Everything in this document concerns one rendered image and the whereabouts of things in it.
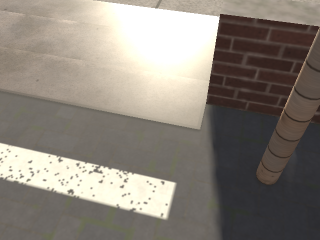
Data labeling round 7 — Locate stairs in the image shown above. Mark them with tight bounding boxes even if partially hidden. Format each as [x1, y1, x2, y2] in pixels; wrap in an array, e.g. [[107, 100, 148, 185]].
[[0, 0, 220, 81]]

